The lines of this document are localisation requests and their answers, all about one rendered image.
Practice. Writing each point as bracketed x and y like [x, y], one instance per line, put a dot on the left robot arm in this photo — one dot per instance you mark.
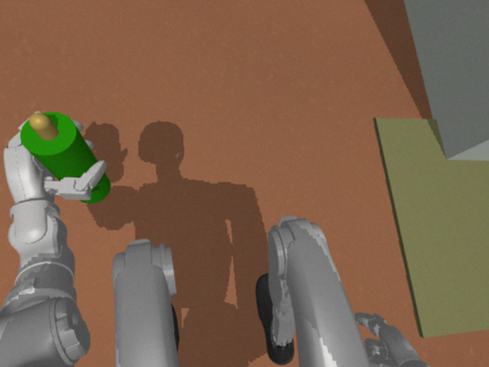
[40, 323]

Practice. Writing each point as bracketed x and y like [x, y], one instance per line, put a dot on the bottle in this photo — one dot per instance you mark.
[56, 142]

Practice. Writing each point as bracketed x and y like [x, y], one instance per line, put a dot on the right robot foot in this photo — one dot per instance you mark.
[280, 355]

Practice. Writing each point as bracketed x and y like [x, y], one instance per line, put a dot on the left robot hand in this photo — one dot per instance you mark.
[28, 179]

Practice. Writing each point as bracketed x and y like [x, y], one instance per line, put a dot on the right robot hand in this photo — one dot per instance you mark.
[392, 350]

